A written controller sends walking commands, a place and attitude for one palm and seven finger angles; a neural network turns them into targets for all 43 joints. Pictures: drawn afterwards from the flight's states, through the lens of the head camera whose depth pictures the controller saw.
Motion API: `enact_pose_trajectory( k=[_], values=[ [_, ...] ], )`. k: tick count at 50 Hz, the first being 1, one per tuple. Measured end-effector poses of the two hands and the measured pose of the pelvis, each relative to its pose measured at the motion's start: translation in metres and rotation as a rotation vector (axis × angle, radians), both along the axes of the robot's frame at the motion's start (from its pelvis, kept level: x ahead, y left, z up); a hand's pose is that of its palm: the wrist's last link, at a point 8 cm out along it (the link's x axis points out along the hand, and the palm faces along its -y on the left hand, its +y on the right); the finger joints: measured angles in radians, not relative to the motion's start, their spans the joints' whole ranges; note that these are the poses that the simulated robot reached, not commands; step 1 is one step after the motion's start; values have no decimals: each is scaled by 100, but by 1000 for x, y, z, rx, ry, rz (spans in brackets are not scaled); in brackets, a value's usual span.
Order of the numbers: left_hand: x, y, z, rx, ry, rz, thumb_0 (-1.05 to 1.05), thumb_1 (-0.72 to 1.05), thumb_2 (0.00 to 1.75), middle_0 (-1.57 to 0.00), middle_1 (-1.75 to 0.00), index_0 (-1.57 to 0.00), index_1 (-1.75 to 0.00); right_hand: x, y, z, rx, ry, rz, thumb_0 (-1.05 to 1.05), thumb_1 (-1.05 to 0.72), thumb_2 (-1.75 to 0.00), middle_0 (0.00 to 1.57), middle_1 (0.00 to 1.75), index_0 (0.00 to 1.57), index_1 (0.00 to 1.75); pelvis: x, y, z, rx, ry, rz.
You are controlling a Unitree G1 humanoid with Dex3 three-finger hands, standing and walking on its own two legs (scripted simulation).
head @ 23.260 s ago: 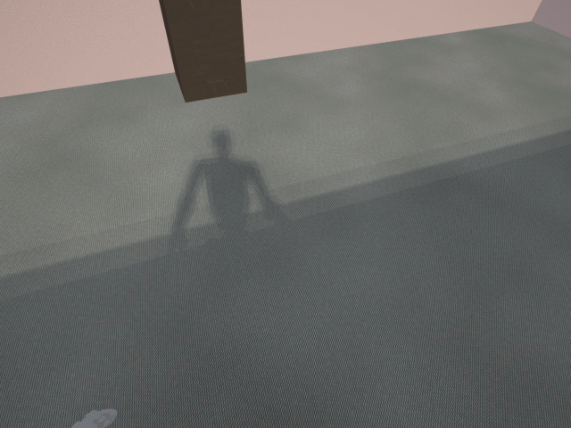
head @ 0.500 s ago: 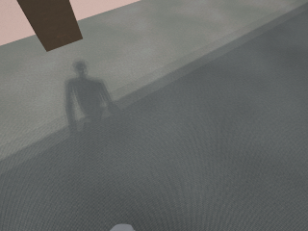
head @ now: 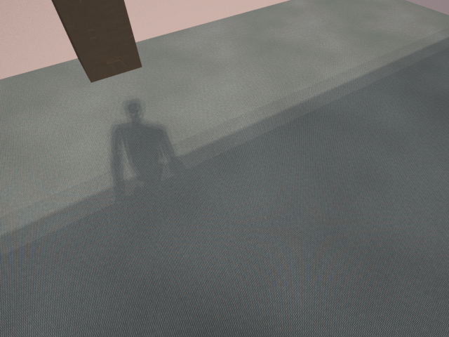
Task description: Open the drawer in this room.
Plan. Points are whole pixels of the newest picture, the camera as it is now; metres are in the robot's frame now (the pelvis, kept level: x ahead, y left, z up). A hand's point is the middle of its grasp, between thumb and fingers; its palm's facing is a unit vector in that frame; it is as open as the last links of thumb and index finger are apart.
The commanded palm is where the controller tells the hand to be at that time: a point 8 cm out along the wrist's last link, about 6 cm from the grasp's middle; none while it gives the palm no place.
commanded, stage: stand and wait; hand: left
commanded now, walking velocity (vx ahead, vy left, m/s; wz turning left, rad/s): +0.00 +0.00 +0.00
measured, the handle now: out of the picture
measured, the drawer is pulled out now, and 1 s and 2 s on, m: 0.00 0.00 0.00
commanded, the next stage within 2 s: turn or walk to find it in 0.76 s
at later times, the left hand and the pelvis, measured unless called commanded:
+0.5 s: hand out of the picture -0.03 +0.17 -0.17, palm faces +0.08 -0.98 -0.16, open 7.4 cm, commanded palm none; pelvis -0.01 +0.01 +0.01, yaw +1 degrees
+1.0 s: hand out of the picture -0.03 +0.19 -0.17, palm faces +0.11 -0.97 -0.20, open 7.4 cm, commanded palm none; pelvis -0.02 +0.02 +0.01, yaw +3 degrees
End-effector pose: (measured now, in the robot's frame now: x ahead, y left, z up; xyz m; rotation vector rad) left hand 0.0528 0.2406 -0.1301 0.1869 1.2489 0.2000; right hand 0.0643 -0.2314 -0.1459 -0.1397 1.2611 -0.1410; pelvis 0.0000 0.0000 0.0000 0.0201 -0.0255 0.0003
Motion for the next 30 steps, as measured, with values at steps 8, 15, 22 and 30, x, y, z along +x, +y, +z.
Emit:
enact_pose_trajectory(
  k=[8,15,22,30],
  values=[
    [-21,-19,7,-7,28,13,0,91,90,-21,-30,-21,-30,-36,-17,0,-3,98,-19,0,-91,-90,20,30,20,30,-4,-11,7,5,-3,18],
    [-52,-13,-12,-50,98,58,0,91,90,-21,-30,-21,-30,-59,-3,2,-24,142,3,0,-91,-90,20,30,20,30,-10,-2,1,-25,-2,34],
    [-77,-15,-13,-90,152,74,0,91,90,-20,-30,-20,-30,-68,19,12,-19,150,9,1,-93,-90,20,30,20,30,-10,6,9,-24,-14,18],
    [-95,-17,-12,-113,197,55,0,91,90,-20,-30,-20,-30,-78,29,14,-16,138,-14,1,-93,-90,20,30,20,30,-15,16,12,-24,-20,4]
  ],
)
